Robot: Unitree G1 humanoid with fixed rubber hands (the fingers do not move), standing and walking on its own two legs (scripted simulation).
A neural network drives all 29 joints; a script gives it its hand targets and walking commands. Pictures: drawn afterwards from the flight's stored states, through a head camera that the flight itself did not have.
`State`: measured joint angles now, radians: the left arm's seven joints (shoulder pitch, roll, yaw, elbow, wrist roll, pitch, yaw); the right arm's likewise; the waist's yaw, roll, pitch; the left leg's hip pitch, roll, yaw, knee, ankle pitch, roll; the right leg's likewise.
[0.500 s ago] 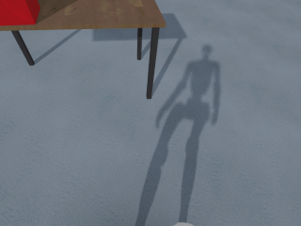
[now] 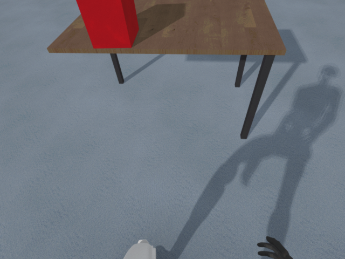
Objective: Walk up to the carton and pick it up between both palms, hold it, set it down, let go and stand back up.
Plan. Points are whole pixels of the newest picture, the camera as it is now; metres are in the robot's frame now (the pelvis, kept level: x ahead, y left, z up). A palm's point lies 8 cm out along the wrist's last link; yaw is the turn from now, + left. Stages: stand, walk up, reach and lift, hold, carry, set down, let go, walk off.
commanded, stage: walk up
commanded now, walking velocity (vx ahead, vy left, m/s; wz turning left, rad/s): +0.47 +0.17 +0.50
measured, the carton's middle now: (111, 13) +1.16 +0.40 +0.07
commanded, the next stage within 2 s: none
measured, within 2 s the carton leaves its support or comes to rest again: neither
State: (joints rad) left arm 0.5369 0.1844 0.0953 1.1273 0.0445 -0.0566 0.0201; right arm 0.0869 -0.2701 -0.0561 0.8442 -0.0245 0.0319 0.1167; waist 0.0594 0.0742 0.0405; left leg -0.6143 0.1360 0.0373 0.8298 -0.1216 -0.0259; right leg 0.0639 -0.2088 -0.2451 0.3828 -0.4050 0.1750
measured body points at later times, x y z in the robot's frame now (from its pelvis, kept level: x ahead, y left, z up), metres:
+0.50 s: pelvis +0.27 +0.10 +0.01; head +0.29 +0.09 +0.46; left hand +0.44 +0.34 -0.10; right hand +0.23 -0.14 -0.14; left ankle +0.15 +0.17 -0.72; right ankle +0.42 -0.01 -0.70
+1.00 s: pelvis +0.51 +0.19 +0.01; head +0.55 +0.18 +0.46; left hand +0.34 +0.38 -0.12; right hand +0.71 +0.01 -0.13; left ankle +0.61 +0.37 -0.70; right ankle +0.44 +0.01 -0.72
